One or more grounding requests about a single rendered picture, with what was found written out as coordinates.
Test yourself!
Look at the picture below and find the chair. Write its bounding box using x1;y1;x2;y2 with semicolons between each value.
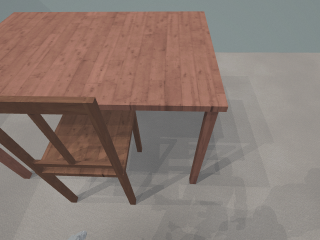
0;95;142;205

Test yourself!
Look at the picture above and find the table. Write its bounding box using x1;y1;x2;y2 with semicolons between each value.
0;11;229;184

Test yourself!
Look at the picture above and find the left robot hand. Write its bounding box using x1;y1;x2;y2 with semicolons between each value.
68;230;87;240

